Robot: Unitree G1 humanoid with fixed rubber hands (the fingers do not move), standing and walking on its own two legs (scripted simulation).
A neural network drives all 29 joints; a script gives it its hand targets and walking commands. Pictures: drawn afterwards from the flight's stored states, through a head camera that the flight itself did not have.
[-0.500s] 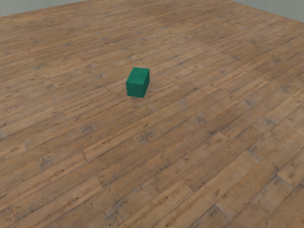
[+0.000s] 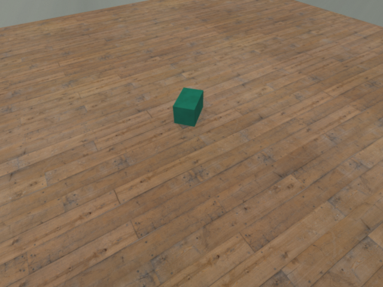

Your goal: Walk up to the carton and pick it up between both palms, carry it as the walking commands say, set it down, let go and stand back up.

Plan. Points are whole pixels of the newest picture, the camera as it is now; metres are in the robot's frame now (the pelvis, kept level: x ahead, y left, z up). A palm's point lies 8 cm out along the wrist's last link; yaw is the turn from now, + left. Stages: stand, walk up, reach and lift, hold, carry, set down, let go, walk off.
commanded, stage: walk up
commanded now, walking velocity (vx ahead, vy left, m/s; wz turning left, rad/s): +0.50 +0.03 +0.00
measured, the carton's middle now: (188, 106) +1.58 +0.08 -0.69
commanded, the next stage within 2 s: none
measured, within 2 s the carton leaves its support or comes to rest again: neither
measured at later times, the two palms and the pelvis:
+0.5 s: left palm (112, 220) +0.33 +0.25 -0.12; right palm out of the picture +0.12 -0.25 -0.16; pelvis +0.20 -0.01 -0.02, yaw -1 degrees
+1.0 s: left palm (108, 229) +0.32 +0.26 -0.15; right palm (256, 153) +0.58 -0.19 -0.13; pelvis +0.43 +0.03 -0.01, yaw +0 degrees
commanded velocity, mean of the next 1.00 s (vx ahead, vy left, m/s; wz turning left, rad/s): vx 0.49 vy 0.06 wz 0.00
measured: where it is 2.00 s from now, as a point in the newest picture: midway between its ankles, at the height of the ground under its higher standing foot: (190, 189)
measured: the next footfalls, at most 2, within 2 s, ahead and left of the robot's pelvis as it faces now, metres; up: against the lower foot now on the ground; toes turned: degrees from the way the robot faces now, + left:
left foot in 0.20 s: +0.12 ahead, +0.17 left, +0.00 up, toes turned +6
right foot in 0.50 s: +0.34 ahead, -0.13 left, +0.00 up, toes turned -12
